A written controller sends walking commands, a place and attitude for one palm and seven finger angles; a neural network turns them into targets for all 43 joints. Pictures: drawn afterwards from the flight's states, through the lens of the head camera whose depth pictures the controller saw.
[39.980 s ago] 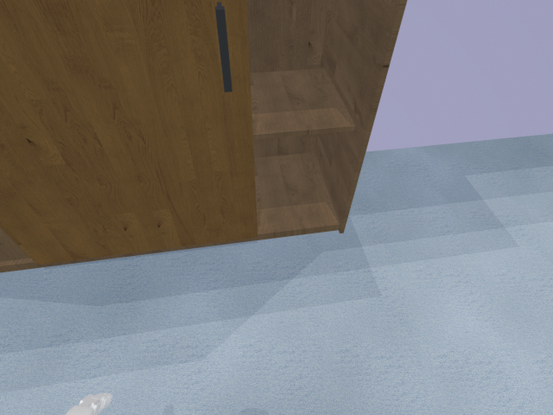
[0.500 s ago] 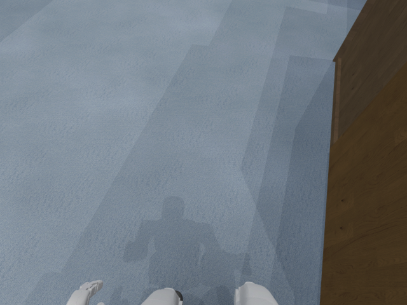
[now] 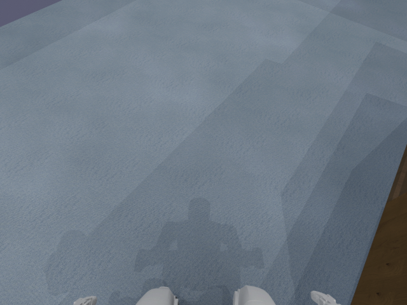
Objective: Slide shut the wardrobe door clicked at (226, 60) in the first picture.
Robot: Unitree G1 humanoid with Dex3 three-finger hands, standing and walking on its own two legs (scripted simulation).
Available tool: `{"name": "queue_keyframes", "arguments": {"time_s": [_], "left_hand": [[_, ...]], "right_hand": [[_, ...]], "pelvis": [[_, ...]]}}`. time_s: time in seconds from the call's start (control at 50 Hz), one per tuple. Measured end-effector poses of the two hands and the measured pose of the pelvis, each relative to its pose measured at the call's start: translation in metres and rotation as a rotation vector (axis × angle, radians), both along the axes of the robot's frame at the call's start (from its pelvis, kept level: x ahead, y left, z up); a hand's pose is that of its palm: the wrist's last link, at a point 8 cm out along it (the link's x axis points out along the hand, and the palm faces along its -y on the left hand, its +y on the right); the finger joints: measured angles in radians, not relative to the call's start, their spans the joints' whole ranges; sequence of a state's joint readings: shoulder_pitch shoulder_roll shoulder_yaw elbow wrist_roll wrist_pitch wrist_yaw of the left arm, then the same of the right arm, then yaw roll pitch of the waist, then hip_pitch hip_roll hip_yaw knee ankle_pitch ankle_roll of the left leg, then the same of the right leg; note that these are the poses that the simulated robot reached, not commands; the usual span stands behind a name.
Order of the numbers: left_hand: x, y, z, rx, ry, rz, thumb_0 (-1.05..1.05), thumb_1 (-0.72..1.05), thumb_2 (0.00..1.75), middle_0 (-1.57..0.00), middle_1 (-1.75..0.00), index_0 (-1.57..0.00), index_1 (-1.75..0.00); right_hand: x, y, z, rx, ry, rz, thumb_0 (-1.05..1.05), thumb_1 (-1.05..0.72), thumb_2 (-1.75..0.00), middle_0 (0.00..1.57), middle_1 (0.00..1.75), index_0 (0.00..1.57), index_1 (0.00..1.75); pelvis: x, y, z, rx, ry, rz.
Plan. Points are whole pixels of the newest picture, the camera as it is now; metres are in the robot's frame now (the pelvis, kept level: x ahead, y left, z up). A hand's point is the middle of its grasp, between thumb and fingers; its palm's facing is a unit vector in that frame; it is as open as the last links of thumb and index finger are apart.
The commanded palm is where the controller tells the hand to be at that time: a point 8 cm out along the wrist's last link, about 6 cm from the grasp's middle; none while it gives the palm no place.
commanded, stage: walk to a spot facing it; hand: left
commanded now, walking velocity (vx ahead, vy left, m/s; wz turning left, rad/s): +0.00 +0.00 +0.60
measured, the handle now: out of the picture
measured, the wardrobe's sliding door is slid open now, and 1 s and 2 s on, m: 0.00 0.00 0.00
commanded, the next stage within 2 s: turn to face it in 1.70 s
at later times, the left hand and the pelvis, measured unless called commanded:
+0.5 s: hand out of the picture +0.02 +0.21 -0.18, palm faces +0.33 -0.92 -0.21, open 7.4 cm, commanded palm none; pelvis +0.01 -0.01 -0.01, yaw +18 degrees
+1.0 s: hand out of the picture +0.02 +0.20 -0.15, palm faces +0.59 -0.77 -0.24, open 7.4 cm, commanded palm none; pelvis +0.10 +0.01 +0.02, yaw +37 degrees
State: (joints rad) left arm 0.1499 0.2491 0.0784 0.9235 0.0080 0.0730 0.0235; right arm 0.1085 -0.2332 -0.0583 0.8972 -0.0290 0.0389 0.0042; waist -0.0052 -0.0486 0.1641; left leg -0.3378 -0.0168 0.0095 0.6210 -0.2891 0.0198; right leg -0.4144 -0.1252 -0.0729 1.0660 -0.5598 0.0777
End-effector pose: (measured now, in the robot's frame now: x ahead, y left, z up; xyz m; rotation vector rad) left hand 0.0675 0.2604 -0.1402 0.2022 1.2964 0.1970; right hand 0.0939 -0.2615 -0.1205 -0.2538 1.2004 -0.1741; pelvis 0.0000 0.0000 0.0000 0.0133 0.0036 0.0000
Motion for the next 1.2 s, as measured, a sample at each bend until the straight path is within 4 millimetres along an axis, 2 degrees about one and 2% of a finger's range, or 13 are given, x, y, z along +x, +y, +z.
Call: {"name": "queue_keyframes", "arguments": {"time_s": [0.1,0.18,0.28,0.4,0.48,0.56,0.74,0.8,0.86,0.96,1.08,1.14,1.2], "left_hand": [[0.003,-0.001,0.02,0.015,-0.06,0.052,0.0,0.91,0.9,-0.2,-0.3,-0.19,-0.3],[0.002,-0.006,0.027,0.057,-0.122,0.078,0.0,0.91,0.9,-0.2,-0.3,-0.2,-0.3],[-0.02,-0.016,0.029,0.068,-0.099,0.13,0.0,0.9,0.9,-0.2,-0.3,-0.2,-0.3],[-0.045,-0.024,0.017,0.002,-0.07,0.211,0.0,0.9,0.9,-0.2,-0.3,-0.2,-0.3],[-0.065,-0.014,-0.007,-0.04,-0.057,0.29,0.0,0.9,0.9,-0.2,-0.3,-0.2,-0.3],[-0.077,-0.005,-0.006,-0.042,-0.023,0.343,0.0,0.9,0.9,-0.2,-0.3,-0.2,-0.3],[-0.05,0.009,0.031,0.008,-0.125,0.397,0.0,0.91,0.9,-0.2,-0.3,-0.19,-0.3],[-0.038,0.011,0.035,0.051,-0.174,0.413,0.0,0.91,0.9,-0.2,-0.3,-0.19,-0.3],[-0.042,0.005,0.035,0.08,-0.185,0.473,0.0,0.91,0.9,-0.2,-0.3,-0.2,-0.3],[-0.066,-0.017,0.032,0.028,-0.087,0.571,0.0,0.9,0.9,-0.2,-0.3,-0.19,-0.3],[-0.101,-0.037,0.012,-0.075,0.037,0.721,0.0,0.9,0.9,-0.2,-0.3,-0.2,-0.3],[-0.12,-0.035,-0.007,-0.12,0.096,0.787,0.0,0.9,0.9,-0.2,-0.3,-0.2,-0.3],[-0.124,-0.018,-0.019,-0.123,0.132,0.818,0.0,0.9,0.9,-0.2,-0.3,-0.2,-0.3]], "right_hand": [[0.003,0.001,-0.001,0.017,0.044,0.049,0.0,-0.9,-0.9,0.2,0.3,0.2,0.3],[0.014,-0.008,-0.014,0.046,0.048,0.071,0.0,-0.9,-0.9,0.2,0.3,0.2,0.3],[0.037,-0.012,-0.016,0.054,0.039,0.11,0.01,-0.9,-0.9,0.2,0.3,0.2,0.3],[0.064,0.007,0.003,0.038,0.03,0.2,0.01,-0.91,-0.9,0.2,0.3,0.2,0.29],[0.085,0.026,0.0,0.002,-0.009,0.281,0.0,-0.91,-0.9,0.2,0.3,0.2,0.29],[0.086,0.039,0.006,-0.014,0.005,0.339,0.0,-0.91,-0.9,0.2,0.3,0.2,0.29],[0.083,0.038,0.006,0.005,0.119,0.393,0.0,-0.9,-0.9,0.2,0.3,0.2,0.3],[0.096,0.031,-0.006,0.014,0.151,0.405,0.0,-0.9,-0.9,0.2,0.3,0.2,0.3],[0.121,0.032,-0.012,0.008,0.171,0.446,0.01,-0.9,-0.9,0.2,0.3,0.2,0.3],[0.186,0.067,0.003,0.021,0.108,0.532,0.01,-0.91,-0.9,0.2,0.3,0.2,0.29],[0.272,0.155,0.015,0.028,-0.008,0.716,0.01,-0.91,-0.9,0.19,0.3,0.19,0.29],[0.31,0.207,0.009,0.03,-0.113,0.804,0.01,-0.91,-0.9,0.19,0.3,0.19,0.29],[0.326,0.24,0.005,0.037,-0.168,0.83,0.0,-0.91,-0.9,0.19,0.3,0.19,0.29]], "pelvis": [[0.003,-0.009,0.009,-0.025,0.005,0.063],[0.008,-0.024,0.002,-0.01,0.011,0.111],[0.009,-0.027,0.003,-0.01,-0.011,0.176],[0.013,-0.022,0.009,0.018,-0.006,0.252],[0.013,-0.008,-0.005,0.0,-0.001,0.313],[0.013,-0.005,0.0,-0.017,-0.003,0.349],[0.041,-0.009,0.017,-0.048,0.008,0.457],[0.059,-0.015,0.01,-0.032,0.012,0.499],[0.072,-0.015,0.007,-0.021,-0.003,0.548],[0.096,0.001,0.017,-0.003,0.004,0.609],[0.119,0.035,0.013,0.009,0.004,0.7],[0.127,0.064,-0.006,-0.009,-0.012,0.727],[0.135,0.078,-0.015,0.0,-0.039,0.755]]}}
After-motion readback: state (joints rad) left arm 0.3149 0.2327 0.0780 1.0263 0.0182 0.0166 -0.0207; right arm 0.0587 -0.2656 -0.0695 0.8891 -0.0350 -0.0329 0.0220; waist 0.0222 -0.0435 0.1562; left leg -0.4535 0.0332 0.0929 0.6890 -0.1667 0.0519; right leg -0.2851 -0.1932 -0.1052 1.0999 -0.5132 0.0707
